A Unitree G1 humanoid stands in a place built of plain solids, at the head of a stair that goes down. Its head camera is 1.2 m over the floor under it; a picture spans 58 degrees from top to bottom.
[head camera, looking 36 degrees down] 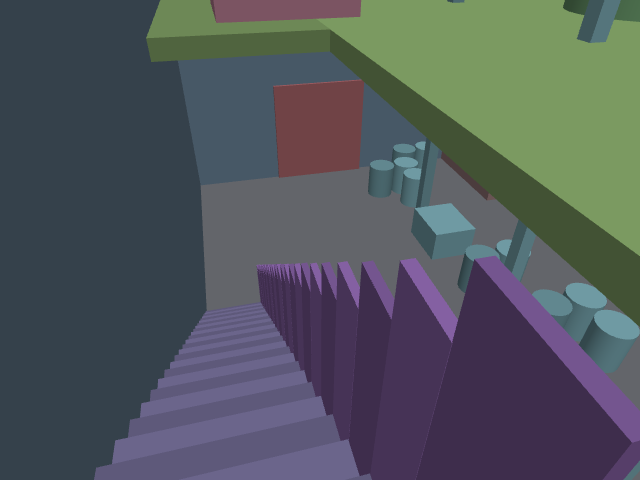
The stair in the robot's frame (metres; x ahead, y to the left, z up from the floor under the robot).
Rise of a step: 0.19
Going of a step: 0.24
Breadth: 1.10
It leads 14 degrees to the left of straight ahead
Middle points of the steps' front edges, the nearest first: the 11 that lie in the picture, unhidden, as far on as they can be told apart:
1.11 0.47 -0.77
1.34 0.53 -0.97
1.58 0.59 -1.16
1.81 0.65 -1.35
2.05 0.70 -1.55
2.29 0.76 -1.74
2.52 0.82 -1.93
2.76 0.88 -2.13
2.99 0.94 -2.32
3.23 1.00 -2.52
3.47 1.05 -2.71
